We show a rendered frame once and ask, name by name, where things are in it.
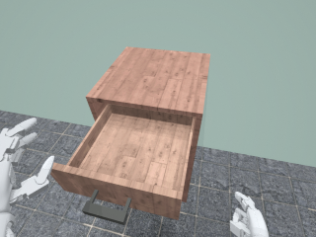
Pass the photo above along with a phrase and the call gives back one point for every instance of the right robot hand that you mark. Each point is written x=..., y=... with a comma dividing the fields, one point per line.
x=253, y=223

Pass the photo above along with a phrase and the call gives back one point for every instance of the drawer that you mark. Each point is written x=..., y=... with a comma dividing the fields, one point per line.
x=132, y=153

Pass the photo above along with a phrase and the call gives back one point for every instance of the handle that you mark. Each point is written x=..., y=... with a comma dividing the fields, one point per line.
x=106, y=213

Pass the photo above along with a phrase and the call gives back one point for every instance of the cabinet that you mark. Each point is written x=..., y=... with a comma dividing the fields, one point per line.
x=161, y=80

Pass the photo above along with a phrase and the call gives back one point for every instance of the left robot hand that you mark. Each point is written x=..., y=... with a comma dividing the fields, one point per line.
x=13, y=143

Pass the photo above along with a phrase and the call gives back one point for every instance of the robot left forearm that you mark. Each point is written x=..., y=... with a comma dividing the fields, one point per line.
x=7, y=220

